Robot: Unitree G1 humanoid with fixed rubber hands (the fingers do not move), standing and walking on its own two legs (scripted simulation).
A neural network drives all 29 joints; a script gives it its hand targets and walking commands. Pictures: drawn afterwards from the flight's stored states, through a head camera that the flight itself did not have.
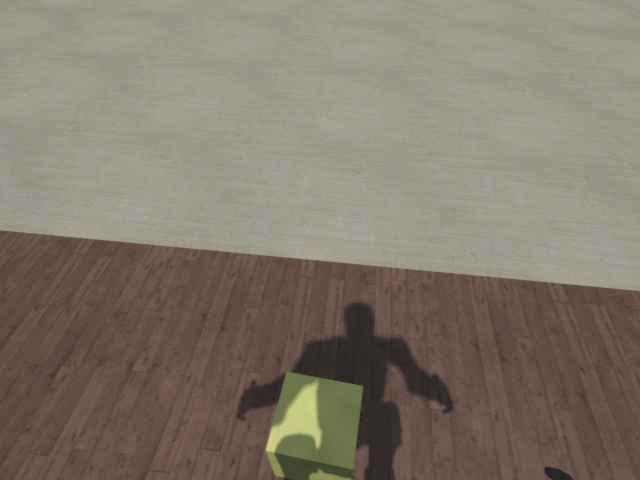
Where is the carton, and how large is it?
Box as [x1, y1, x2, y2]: [266, 372, 362, 479]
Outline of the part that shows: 286,372 266,447 266,452 275,475 292,479 350,479 353,467 362,386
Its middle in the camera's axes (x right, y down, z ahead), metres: +0.00 +0.52 +1.06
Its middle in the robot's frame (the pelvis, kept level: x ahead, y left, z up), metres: +0.39 +0.02 -0.66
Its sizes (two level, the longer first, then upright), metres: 0.210 0.200 0.250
